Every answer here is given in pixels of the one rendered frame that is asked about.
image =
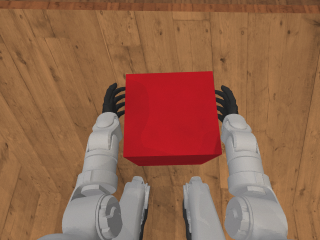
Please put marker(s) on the robot foot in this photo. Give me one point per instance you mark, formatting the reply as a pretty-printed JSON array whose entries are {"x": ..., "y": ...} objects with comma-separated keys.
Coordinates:
[
  {"x": 143, "y": 224},
  {"x": 188, "y": 234}
]

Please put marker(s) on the carton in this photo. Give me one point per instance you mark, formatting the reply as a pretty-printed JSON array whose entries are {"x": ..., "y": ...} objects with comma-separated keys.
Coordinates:
[{"x": 171, "y": 119}]

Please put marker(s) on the right robot upper arm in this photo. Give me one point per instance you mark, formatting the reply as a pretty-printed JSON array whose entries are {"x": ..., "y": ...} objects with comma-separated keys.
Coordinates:
[{"x": 252, "y": 218}]

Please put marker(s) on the right robot foot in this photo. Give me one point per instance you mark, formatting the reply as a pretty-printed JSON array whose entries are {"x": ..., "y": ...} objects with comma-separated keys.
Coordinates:
[{"x": 188, "y": 234}]

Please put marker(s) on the right robot forearm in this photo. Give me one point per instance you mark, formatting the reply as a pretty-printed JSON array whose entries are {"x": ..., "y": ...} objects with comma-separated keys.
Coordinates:
[{"x": 246, "y": 173}]

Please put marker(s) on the left robot hand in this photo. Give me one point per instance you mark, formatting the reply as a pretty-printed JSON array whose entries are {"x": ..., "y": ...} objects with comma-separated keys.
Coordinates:
[{"x": 110, "y": 100}]

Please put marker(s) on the left robot forearm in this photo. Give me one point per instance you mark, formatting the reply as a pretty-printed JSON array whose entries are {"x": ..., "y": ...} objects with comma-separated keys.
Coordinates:
[{"x": 101, "y": 157}]

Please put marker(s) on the left robot foot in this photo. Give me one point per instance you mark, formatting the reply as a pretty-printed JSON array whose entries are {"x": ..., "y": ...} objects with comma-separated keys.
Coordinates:
[{"x": 143, "y": 224}]

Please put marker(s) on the right robot hand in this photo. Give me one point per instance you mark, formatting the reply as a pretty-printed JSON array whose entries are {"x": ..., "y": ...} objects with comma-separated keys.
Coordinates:
[{"x": 228, "y": 102}]

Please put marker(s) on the left robot upper arm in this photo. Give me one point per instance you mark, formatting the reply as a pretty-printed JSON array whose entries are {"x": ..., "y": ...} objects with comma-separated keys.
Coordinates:
[{"x": 96, "y": 217}]

